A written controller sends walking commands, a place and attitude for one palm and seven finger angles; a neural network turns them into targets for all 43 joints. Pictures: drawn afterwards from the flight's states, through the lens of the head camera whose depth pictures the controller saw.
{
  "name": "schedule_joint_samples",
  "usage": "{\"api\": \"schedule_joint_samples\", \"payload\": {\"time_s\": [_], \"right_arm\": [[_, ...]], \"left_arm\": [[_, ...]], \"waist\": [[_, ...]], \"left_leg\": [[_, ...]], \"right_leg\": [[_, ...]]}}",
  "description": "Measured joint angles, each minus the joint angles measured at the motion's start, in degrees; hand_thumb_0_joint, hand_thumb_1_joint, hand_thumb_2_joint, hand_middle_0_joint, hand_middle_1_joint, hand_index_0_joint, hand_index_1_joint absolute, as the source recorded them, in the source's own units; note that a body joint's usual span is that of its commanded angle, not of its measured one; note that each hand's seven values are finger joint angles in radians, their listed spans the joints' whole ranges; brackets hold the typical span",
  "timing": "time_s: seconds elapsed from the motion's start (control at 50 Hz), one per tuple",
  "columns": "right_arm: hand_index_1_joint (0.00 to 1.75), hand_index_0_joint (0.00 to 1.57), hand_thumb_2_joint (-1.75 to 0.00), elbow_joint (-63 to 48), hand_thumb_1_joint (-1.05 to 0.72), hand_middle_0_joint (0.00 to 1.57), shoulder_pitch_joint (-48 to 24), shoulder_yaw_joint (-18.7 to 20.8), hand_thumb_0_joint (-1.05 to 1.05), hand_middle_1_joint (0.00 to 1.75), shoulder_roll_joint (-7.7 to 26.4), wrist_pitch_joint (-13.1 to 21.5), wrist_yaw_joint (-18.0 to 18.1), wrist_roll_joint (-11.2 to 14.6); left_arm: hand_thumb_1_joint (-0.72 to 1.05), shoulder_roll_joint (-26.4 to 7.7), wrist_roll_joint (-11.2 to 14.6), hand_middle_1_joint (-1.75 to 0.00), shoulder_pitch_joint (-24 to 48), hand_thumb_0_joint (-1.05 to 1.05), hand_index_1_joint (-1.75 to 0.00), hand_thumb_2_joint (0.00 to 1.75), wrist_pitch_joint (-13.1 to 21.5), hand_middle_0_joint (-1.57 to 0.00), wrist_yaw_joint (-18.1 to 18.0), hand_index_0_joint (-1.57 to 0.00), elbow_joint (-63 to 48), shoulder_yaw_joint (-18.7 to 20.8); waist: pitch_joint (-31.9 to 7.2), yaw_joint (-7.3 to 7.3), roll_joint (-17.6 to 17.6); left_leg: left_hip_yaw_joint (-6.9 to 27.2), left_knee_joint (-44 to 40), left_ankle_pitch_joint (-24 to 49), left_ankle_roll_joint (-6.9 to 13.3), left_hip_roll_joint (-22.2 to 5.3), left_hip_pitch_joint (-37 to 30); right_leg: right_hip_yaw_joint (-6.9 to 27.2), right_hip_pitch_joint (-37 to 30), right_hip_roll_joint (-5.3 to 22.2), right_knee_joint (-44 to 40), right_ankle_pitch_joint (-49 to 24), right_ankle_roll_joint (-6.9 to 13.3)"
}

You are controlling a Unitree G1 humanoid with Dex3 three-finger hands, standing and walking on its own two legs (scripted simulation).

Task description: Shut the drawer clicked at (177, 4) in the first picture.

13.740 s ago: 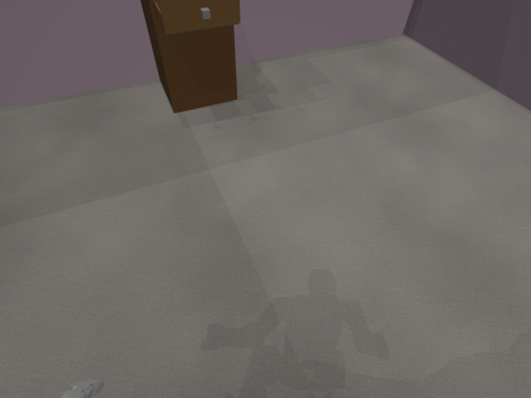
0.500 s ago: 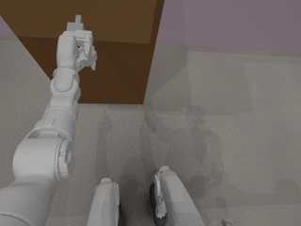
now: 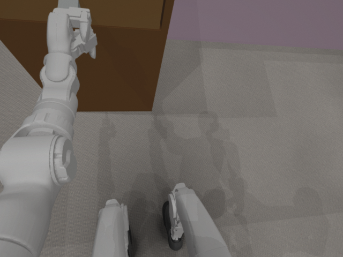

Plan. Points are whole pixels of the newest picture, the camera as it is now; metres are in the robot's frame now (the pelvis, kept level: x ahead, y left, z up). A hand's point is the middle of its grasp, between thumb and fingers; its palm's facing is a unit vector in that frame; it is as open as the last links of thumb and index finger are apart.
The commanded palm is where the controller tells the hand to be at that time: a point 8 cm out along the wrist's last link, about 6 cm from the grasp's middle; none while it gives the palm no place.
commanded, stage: pull the fist back off the drawer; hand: left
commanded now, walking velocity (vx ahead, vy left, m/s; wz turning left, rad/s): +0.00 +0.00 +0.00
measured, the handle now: (71, 6) +0.65 +0.12 +0.05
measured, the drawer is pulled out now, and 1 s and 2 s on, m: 0.00 0.00 0.00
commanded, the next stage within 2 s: draw the hand back to the body in 0.80 s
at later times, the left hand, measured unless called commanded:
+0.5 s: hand (94, 38) +0.57 +0.08 +0.04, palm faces -0.09 -0.99 -0.04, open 3.5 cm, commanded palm +0.55 +0.11 +0.05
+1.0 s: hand (91, 45) +0.54 +0.09 +0.06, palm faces -0.09 -1.00 -0.03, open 3.2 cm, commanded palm +0.49 +0.14 +0.08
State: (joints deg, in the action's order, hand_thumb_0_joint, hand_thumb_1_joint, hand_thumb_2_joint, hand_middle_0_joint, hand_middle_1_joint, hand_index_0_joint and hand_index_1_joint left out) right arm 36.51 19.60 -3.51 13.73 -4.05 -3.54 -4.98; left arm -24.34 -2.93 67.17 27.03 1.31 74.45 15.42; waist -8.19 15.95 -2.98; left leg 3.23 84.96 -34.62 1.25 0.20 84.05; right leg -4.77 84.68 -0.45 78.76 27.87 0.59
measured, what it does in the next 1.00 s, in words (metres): stands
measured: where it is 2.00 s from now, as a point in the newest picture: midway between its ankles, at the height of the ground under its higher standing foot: (149, 244)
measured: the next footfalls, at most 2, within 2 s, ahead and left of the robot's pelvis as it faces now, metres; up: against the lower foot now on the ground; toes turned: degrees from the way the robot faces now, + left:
none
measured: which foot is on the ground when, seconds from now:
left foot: down 0.00-1.00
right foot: down 0.00-1.00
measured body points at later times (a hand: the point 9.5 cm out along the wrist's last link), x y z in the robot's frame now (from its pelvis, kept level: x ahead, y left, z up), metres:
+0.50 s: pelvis -0.02 +0.01 -0.01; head +0.18 +0.04 +0.39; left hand +0.57 +0.14 +0.05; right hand -0.05 -0.24 -0.11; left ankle +0.03 +0.10 -0.57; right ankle +0.07 -0.12 -0.57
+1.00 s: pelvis +0.03 +0.00 +0.03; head +0.21 +0.01 +0.44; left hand +0.54 +0.14 +0.06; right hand +0.08 -0.26 -0.09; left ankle +0.03 +0.10 -0.57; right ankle +0.07 -0.12 -0.57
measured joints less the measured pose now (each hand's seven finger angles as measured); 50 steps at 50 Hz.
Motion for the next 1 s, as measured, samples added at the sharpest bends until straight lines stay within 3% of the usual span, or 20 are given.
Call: {"api": "schedule_joint_samples", "payload": {"time_s": [0.24,0.4,0.58,0.72,0.84,0.94,1.0], "right_arm": [[0.30,0.20,-0.90,-0.29,-0.90,0.20,-0.46,-1.22,0.00,0.30,0.20,1.79,0.56,-0.09],[0.30,0.20,-0.90,-0.92,-0.90,0.20,0.56,-1.36,0.00,0.30,0.24,1.98,0.04,0.03],[0.30,0.20,-0.90,-0.96,-0.90,0.20,1.66,-0.78,0.00,0.30,-0.24,1.09,-0.80,0.64],[0.30,0.20,-0.90,-1.88,-0.90,0.20,1.30,0.56,0.00,0.30,-0.41,-0.26,-1.27,1.27],[0.30,0.20,-0.90,-2.31,-0.90,0.20,-0.60,1.83,0.00,0.30,-0.27,-0.62,-1.08,1.72],[0.30,0.20,-0.90,-2.47,-0.90,0.20,-2.79,2.75,0.00,0.30,0.08,-0.82,-0.78,1.58],[0.30,0.20,-0.90,-3.65,-0.90,0.20,-3.62,3.46,0.00,0.30,0.17,-1.86,-0.71,2.21]], "left_arm": [[0.90,-2.98,-1.63,-1.60,5.02,0.01,-1.60,0.90,-1.99,-1.40,-1.39,-1.57,3.36,-1.07],[0.90,-3.58,-1.67,-1.60,4.97,0.01,-1.60,0.90,-4.20,-1.40,-0.25,-1.54,1.84,-0.54],[0.90,-0.89,0.92,-1.60,-0.15,0.01,-1.60,0.90,-4.69,-1.40,0.15,-1.46,-3.61,0.56],[0.90,2.93,2.84,-1.60,-8.07,0.01,-1.60,0.90,-3.38,-1.40,0.99,-1.42,-9.93,0.91],[0.90,6.33,3.85,-1.60,-13.93,0.01,-1.60,0.90,-1.53,-1.40,0.72,-1.40,-13.42,-0.91],[0.90,7.97,3.77,-1.60,-15.09,0.01,-1.60,0.90,0.22,-1.40,0.51,-1.40,-14.36,-2.16],[0.90,8.72,4.41,-1.60,-19.74,0.01,-1.60,0.90,-0.28,-1.40,1.19,-1.40,-20.92,-2.20]], "waist": [[0.05,2.40,0.35],[0.22,2.36,-0.05],[0.24,0.32,-0.54],[-0.30,-2.21,-0.62],[-0.58,-4.12,-0.14],[-1.00,-4.81,0.36],[-1.27,-5.47,0.35]], "left_leg": [[0.54,1.74,1.63,0.19,0.29,3.87],[0.03,2.33,1.78,0.53,0.03,4.54],[-1.27,0.42,0.93,0.79,-0.40,1.29],[-2.26,-2.42,-0.14,0.72,-0.71,-3.34],[-2.32,-4.75,-0.77,0.45,-0.40,-7.22],[-1.83,-5.26,-1.32,0.08,-0.13,-8.54],[-2.21,-6.38,-1.63,-0.06,-0.46,-10.45]], "right_leg": [[-0.56,3.19,0.29,0.88,-1.82,-0.15],[-0.07,3.93,0.02,1.17,-2.36,-0.52],[1.26,1.52,-0.45,-0.05,-1.65,-0.78],[2.31,-2.25,-0.84,-1.93,-0.46,-0.73],[2.45,-5.81,-0.58,-3.35,0.73,-0.55],[2.00,-7.16,-0.32,-3.47,1.73,-0.22],[2.40,-8.70,-0.67,-4.30,1.92,-0.09]]}}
